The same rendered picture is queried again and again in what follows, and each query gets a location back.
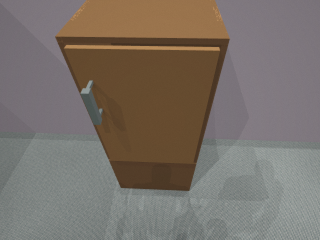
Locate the cupboard door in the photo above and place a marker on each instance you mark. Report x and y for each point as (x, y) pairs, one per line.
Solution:
(154, 98)

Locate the handle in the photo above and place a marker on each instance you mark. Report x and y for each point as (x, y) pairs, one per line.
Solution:
(91, 104)

